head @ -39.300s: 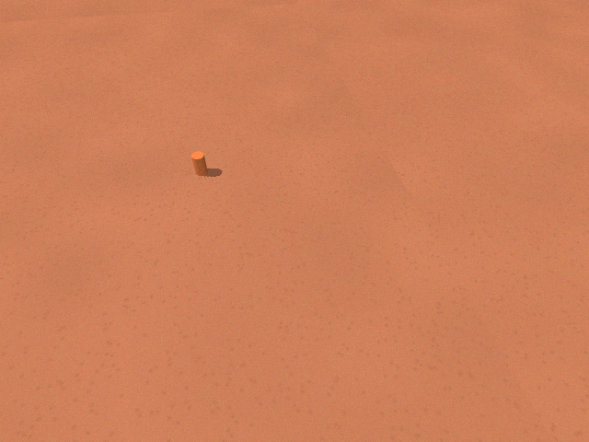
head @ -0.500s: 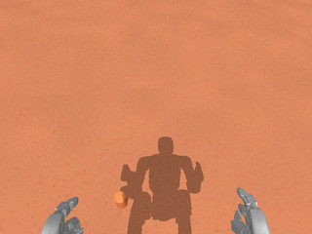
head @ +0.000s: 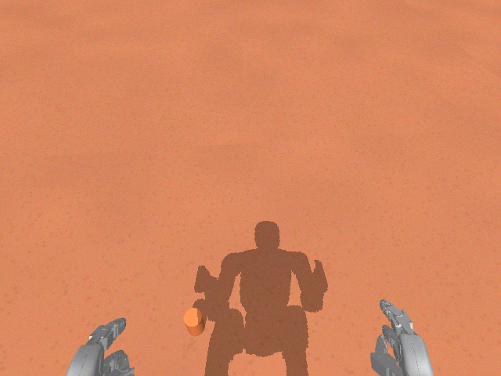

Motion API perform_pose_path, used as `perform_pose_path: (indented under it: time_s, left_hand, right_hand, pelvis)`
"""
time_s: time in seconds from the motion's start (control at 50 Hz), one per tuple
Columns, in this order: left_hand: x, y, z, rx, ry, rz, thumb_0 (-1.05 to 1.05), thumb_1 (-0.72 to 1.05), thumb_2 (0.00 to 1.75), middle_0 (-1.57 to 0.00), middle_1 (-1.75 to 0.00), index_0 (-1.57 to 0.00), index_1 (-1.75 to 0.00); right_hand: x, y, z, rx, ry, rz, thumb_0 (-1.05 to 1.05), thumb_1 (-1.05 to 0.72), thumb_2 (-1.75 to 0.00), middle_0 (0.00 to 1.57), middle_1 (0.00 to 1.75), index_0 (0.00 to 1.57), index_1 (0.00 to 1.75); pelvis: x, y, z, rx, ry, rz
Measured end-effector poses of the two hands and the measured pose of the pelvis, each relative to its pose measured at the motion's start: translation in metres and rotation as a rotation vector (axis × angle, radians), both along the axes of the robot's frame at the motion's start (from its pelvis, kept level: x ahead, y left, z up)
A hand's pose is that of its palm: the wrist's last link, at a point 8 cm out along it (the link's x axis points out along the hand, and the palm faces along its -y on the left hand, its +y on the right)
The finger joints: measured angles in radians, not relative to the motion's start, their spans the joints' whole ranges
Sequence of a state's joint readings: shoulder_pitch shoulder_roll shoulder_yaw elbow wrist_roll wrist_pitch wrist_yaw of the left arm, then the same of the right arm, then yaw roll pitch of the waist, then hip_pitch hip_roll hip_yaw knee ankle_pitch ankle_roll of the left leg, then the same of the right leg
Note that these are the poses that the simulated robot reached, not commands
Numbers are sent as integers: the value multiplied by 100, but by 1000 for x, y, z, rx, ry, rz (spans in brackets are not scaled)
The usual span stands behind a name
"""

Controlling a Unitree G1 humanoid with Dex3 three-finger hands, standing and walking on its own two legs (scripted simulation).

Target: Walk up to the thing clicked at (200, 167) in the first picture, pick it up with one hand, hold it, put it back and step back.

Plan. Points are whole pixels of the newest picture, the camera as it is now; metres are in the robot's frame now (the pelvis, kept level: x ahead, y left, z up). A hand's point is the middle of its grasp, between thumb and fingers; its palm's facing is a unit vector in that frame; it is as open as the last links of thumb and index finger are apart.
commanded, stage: home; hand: left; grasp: from above
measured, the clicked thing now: (194, 322) +0.43 +0.18 -0.66
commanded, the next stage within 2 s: stand in 0.66 s
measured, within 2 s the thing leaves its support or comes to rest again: neither
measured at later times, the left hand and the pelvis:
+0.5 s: hand out of the picture +0.16 +0.18 -0.04, palm faces +0.06 -0.98 -0.19, open 7.4 cm; pelvis +0.00 +0.00 +0.00, yaw +0 degrees
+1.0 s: hand out of the picture +0.12 +0.24 -0.11, palm faces +0.03 -0.94 -0.34, open 7.4 cm; pelvis -0.01 +0.01 +0.02, yaw +0 degrees
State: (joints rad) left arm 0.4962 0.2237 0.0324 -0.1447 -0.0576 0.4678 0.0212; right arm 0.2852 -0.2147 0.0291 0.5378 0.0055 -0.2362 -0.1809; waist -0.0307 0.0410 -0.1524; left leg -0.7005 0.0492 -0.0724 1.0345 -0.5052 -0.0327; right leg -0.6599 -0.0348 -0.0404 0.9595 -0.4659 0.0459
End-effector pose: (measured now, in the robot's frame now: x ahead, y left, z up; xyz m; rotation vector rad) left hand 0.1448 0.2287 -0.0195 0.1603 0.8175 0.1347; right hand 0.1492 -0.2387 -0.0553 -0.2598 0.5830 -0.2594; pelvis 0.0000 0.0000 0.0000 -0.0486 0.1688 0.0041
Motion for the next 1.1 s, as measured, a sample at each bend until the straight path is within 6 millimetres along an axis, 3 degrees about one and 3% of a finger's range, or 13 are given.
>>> perform_pose_path:
  time_s: [0.76, 0.84, 0.92, 1.1]
  left_hand:
    - [0, 2, -1, 1, 5, -5, 2, 90, 90, -20, -30, -20, -30]
    - [5, 16, -21, 95, -21, -45, 1, 90, 90, -21, -30, -20, -30]
    - [-10, 36, -39, 132, 62, -21, 1, 90, 90, -21, -30, -20, -30]
    - [-68, 64, -60, 131, 298, 70, 1, 90, 90, -21, -30, -20, -30]
  right_hand:
    - [1, 2, 0, 1, -3, -3, 1, -90, -89, 20, 30, 21, 30]
    - [-5, -3, -17, -50, 219, 137, 1, -90, -89, 20, 30, 21, 30]
    - [-21, -18, -22, -30, 369, 134, 1, -90, -89, 20, 30, 21, 30]
    - [-60, -35, -14, -20, 516, 19, 1, -90, -89, 20, 30, 21, 30]
  pelvis:
    - [1, 2, -1, -2, 2, 0]
    - [-6, 1, 7, 25, -80, 0]
    - [-8, 2, 16, 45, -124, 2]
    - [-2, 9, 34, 39, -178, -3]
